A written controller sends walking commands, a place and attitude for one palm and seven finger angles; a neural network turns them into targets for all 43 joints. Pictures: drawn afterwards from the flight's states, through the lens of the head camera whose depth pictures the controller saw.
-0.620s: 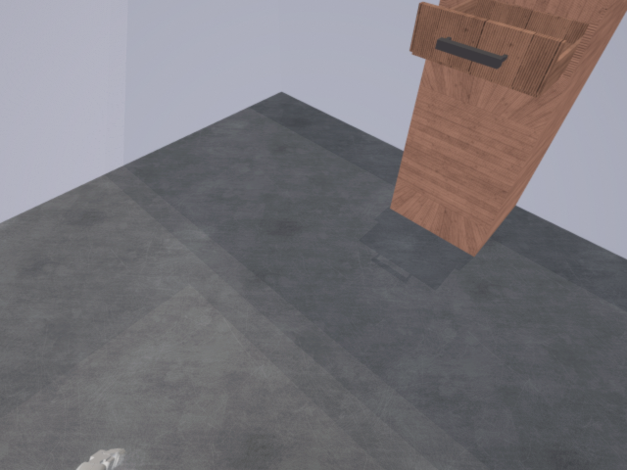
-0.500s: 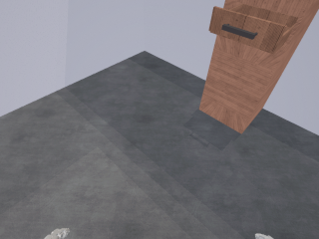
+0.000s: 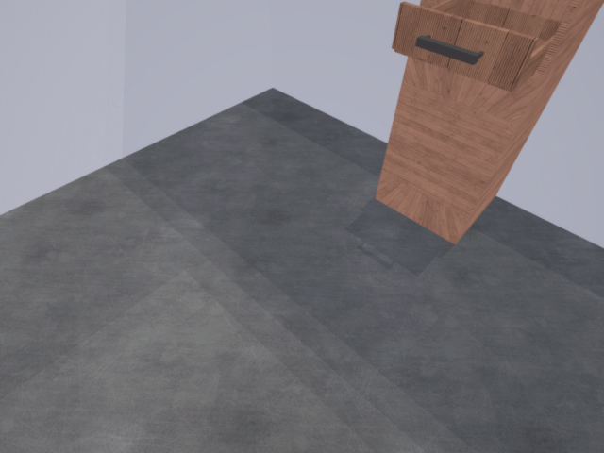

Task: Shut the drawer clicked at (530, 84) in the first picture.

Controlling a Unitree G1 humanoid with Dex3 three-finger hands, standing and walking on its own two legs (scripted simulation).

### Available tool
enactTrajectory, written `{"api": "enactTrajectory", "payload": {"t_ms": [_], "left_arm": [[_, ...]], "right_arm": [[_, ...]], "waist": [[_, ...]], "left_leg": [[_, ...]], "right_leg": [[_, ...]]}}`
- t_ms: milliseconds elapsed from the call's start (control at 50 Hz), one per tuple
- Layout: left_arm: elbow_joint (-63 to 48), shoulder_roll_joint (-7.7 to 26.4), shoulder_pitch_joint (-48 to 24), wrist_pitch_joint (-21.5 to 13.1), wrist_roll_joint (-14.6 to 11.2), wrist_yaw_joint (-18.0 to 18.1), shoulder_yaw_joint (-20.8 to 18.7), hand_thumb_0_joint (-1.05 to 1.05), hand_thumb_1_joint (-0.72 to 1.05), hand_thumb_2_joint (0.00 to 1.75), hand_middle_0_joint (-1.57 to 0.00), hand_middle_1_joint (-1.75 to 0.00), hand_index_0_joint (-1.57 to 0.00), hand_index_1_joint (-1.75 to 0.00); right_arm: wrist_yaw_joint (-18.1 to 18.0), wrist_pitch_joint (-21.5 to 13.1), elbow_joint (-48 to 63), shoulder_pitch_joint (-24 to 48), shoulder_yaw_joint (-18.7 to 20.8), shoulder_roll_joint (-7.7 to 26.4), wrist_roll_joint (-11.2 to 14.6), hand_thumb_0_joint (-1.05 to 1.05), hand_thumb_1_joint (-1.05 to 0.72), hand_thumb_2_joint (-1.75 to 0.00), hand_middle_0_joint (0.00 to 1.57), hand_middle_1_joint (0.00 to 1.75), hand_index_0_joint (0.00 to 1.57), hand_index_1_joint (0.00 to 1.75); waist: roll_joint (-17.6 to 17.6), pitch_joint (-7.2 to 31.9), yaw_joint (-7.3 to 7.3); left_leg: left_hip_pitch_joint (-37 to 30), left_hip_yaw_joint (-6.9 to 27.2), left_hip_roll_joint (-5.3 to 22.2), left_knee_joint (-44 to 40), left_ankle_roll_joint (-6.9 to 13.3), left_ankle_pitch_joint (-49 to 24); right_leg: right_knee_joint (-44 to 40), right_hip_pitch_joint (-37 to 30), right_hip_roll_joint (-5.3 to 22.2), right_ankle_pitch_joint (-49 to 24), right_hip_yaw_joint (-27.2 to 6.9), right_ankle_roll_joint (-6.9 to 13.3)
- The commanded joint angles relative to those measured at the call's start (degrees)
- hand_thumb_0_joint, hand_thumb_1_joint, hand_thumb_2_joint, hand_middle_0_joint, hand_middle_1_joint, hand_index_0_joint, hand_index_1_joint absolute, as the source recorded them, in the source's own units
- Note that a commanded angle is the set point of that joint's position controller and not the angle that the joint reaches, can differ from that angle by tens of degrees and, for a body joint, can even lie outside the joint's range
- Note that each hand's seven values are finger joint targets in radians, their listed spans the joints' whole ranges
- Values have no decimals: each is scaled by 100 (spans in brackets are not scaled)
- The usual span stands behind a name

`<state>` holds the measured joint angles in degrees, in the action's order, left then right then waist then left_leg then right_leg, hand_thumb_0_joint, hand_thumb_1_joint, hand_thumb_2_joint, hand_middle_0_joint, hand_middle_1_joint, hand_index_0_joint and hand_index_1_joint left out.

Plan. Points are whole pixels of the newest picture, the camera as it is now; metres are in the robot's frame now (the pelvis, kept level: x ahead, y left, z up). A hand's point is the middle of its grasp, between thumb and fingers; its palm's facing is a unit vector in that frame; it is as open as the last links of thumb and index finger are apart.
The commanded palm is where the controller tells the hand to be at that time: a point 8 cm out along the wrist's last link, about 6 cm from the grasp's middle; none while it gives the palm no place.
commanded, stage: stand and wait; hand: left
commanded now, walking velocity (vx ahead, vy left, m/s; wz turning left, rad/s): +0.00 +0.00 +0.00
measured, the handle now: (449, 47) +1.11 -0.35 +0.08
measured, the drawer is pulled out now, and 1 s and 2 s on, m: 0.18 0.18 0.18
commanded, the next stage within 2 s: look at it before walking up in 0.20 s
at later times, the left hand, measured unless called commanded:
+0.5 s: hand out of the picture +0.08 +0.23 -0.15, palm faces -0.03 -0.94 -0.33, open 7.4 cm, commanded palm none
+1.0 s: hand out of the picture +0.07 +0.23 -0.15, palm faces -0.02 -0.94 -0.34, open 7.4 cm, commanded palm none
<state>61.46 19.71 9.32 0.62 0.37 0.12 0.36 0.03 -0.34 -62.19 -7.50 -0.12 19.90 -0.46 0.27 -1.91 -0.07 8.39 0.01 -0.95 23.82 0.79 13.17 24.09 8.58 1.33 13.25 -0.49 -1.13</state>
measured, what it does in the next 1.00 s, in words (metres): stands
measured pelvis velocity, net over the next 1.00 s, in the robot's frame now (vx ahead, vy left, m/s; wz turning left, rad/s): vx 0.00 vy -0.01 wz -0.01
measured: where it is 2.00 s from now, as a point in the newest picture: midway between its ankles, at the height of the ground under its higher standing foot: (308, 411)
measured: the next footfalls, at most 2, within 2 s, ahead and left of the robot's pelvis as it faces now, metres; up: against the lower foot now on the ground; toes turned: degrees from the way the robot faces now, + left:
right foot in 1.62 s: +0.36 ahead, -0.12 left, +0.00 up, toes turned -12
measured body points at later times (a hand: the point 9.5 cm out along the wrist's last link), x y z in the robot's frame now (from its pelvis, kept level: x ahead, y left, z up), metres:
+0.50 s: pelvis +0.00 -0.01 +0.00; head -0.01 -0.01 +0.45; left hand +0.08 +0.28 -0.13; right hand +0.07 -0.31 -0.13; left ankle +0.00 +0.11 -0.74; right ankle +0.00 -0.13 -0.74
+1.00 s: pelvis +0.00 -0.01 +0.00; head +0.00 -0.02 +0.45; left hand +0.08 +0.28 -0.13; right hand +0.08 -0.31 -0.13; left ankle +0.00 +0.11 -0.74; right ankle +0.00 -0.13 -0.74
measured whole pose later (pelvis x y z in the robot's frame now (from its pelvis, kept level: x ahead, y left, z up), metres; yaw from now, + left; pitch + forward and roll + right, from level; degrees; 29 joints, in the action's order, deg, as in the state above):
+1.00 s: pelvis +0.00 -0.01 +0.00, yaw -1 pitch -2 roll +0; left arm 62.7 18.9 8.6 0.3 0.4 0.6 0.3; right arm -0.2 -0.4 -63.9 -7.1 -0.5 19.3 -0.6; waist -0.1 -1.1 -0.1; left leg 7.3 -0.1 0.4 21.5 -0.5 12.2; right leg 22.2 7.9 0.0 12.4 -0.6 0.0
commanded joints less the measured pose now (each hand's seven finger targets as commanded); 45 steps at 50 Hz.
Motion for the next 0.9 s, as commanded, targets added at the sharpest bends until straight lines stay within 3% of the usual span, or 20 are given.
{"api": "enactTrajectory", "payload": {"t_ms": [0,180,360,760,880], "left_arm": [[-392,1167,-347,-195,17,57,-220,0,90,90,-20,-30,-20,-30],[-326,1172,-374,-193,27,55,-219,0,90,90,-20,-30,-20,-30],[-326,1166,-399,-217,29,59,-229,0,90,90,-20,-30,-20,-30],[-291,1182,-404,-211,32,54,-229,0,90,90,-20,-30,-20,-30],[-270,1178,-372,-234,28,61,-232,0,90,90,-20,-30,-20,-30]], "right_arm": [[-63,-163,359,405,252,1164,3,0,-90,-90,20,30,20,30],[-54,-159,248,360,245,1172,-4,0,-90,-90,20,30,20,30],[-59,-170,214,324,244,1152,2,0,-90,-90,20,30,20,30],[-66,-157,196,352,227,1162,13,0,-90,-90,20,30,20,30],[-74,-168,187,352,228,1155,12,0,-90,-90,20,30,20,30]], "waist": [[8,325,13],[-57,191,13],[20,339,3],[-21,231,8],[40,433,1]], "left_leg": [[21,603,728,-518,141,-673],[83,614,741,-626,116,-468],[-43,588,758,-582,93,-737],[-86,571,782,-662,72,-758],[-263,530,799,-595,64,-1083]], "right_leg": [[-428,18,561,-592,-518,266],[-525,120,539,-347,-563,269],[-533,38,544,-645,-586,280],[-614,34,529,-703,-588,273],[-566,-85,566,-1117,-571,286]]}}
